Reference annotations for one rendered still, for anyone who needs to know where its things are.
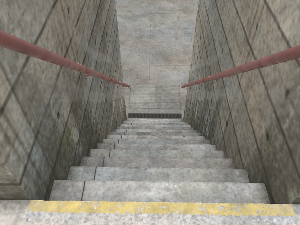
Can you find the stairs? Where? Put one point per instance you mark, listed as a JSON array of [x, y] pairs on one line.
[[157, 160]]

